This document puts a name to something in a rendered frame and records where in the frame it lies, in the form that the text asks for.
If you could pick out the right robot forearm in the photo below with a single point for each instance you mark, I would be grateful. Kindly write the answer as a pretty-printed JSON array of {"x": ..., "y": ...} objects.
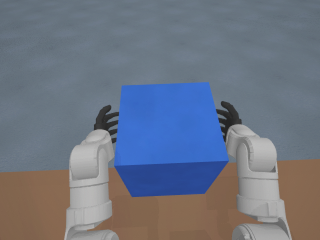
[{"x": 257, "y": 171}]

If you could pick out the robot left upper arm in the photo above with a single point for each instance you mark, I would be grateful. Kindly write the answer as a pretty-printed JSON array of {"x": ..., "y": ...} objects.
[{"x": 95, "y": 235}]

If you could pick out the robot right hand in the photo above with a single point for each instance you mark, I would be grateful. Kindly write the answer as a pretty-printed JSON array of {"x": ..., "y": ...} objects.
[{"x": 232, "y": 117}]

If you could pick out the robot right upper arm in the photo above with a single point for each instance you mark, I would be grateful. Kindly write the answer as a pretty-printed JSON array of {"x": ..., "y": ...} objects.
[{"x": 251, "y": 231}]

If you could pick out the left robot forearm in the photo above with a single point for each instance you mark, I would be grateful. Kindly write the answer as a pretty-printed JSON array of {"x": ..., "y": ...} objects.
[{"x": 88, "y": 181}]

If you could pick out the carton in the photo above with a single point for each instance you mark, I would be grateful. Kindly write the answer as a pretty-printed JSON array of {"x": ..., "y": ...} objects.
[{"x": 169, "y": 140}]

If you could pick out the robot left hand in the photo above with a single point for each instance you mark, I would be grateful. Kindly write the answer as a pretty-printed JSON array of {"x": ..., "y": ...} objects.
[{"x": 101, "y": 121}]

